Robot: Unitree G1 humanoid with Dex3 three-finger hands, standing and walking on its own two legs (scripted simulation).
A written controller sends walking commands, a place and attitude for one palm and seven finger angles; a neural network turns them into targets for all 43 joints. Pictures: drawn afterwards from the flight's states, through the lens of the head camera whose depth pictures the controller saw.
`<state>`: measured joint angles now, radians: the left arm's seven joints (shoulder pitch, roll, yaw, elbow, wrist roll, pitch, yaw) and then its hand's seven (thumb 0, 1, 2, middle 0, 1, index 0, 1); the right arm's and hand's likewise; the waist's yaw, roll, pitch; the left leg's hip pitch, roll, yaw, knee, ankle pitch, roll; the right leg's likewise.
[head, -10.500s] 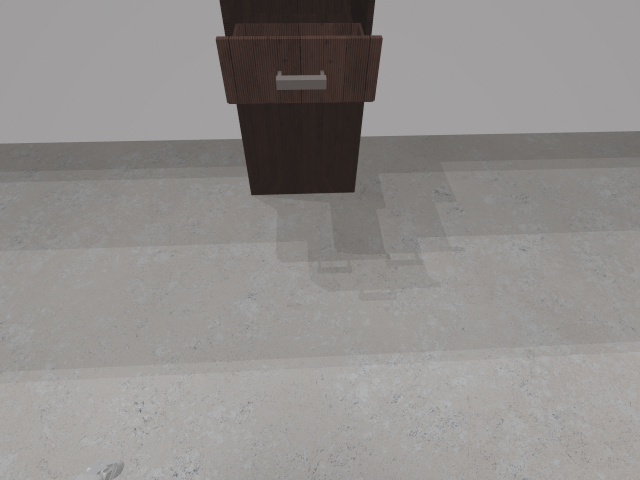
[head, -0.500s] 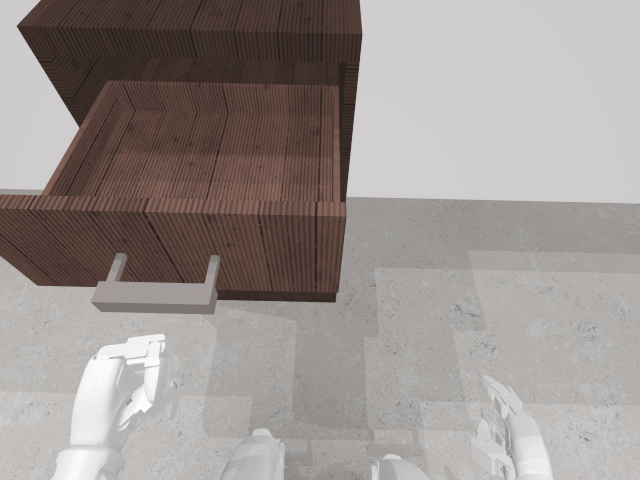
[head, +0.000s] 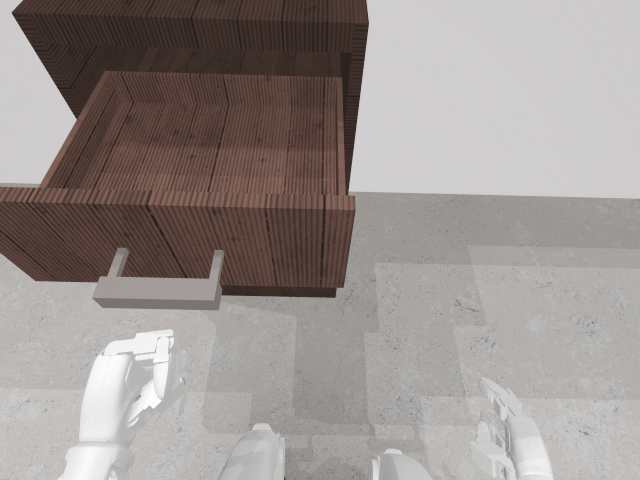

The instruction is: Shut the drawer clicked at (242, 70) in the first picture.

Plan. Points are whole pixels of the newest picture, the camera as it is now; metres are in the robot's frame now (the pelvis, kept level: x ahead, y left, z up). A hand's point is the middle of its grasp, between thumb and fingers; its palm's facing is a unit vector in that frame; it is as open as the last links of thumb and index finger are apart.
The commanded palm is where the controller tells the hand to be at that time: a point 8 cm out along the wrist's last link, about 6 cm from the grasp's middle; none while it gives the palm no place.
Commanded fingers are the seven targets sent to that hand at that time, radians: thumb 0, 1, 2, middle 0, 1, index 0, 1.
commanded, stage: push the drawer shut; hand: left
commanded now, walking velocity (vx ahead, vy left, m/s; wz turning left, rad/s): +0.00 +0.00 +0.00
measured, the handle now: (165, 275) +0.34 +0.21 +0.05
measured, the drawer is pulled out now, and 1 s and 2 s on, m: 0.29 0.22 0.11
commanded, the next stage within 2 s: none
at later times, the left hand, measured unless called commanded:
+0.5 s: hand (188, 343) +0.26 +0.16 +0.05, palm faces +0.02 -1.00 -0.05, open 3.1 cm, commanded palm +0.25 +0.22 +0.06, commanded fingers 0.00 0.90 0.90 -1.40 -1.60 -1.40 -1.60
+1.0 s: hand (199, 285) +0.33 +0.17 +0.05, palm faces +0.02 -1.00 -0.04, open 3.1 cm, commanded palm +0.32 +0.22 +0.06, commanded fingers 0.00 0.90 0.90 -1.40 -1.60 -1.40 -1.60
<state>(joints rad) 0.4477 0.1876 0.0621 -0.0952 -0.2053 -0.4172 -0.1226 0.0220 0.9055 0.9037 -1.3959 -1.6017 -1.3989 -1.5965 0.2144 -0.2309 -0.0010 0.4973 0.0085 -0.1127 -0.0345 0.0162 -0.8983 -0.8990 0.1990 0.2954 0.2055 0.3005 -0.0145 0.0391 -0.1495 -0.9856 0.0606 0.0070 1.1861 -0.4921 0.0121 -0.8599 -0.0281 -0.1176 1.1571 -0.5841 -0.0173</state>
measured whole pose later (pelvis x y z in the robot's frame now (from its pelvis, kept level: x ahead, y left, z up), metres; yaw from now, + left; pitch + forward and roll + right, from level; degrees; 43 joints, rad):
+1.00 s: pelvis -0.01 +0.00 +0.01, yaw +0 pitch +17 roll -2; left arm -0.12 0.24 0.15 0.39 -0.20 -0.38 -0.13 -0.01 0.85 0.92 -1.40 -1.60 -1.40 -1.60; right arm 0.22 -0.25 0.02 0.59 0.01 -0.07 -0.03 0.01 -0.90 -0.90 0.20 0.30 0.21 0.30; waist -0.04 0.03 -0.13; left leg -0.97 0.06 0.02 1.12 -0.45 0.01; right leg -0.85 -0.02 -0.11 1.11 -0.54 -0.02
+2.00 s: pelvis -0.01 +0.00 +0.00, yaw -2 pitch +20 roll -2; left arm -0.63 0.33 0.30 0.94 -0.11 -0.48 -0.12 0.02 0.86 0.93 -1.40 -1.60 -1.40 -1.60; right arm 0.30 -0.26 0.01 0.66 0.00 0.03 -0.01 0.01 -0.90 -0.90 0.20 0.30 0.21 0.30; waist -0.10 0.03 -0.12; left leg -1.05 0.07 0.03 1.14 -0.45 0.01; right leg -0.95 -0.01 -0.09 1.13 -0.53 -0.02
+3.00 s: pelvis -0.01 +0.02 -0.02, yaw -4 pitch +28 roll -6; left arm -1.07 0.59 0.44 1.26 0.00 -0.40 -0.16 0.00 0.71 0.90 -1.40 -1.60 -1.40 -1.60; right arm 0.39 -0.26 0.06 0.65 -0.05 0.08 0.01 0.01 -0.90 -0.90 0.20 0.30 0.21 0.30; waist -0.22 0.04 -0.11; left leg -1.26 0.10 0.00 1.24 -0.47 0.04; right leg -1.13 0.01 -0.11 1.17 -0.52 0.00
